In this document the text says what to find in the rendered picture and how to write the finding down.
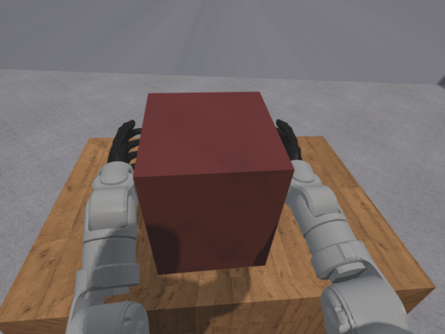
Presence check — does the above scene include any pedestal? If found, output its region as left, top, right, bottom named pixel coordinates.
left=0, top=136, right=436, bottom=334

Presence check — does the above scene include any carton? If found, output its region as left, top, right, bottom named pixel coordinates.
left=133, top=92, right=295, bottom=275

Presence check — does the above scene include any left robot hand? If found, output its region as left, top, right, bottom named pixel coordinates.
left=107, top=120, right=142, bottom=170

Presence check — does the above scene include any right robot hand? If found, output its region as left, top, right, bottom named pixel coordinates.
left=276, top=119, right=302, bottom=161

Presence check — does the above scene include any right robot upper arm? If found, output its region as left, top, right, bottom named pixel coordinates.
left=321, top=275, right=414, bottom=334

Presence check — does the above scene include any left robot forearm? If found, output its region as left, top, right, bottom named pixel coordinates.
left=65, top=161, right=140, bottom=334

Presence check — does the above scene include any left robot upper arm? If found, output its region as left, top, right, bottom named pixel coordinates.
left=67, top=301, right=149, bottom=334

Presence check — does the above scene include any right robot forearm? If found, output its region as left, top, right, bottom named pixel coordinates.
left=284, top=160, right=410, bottom=327

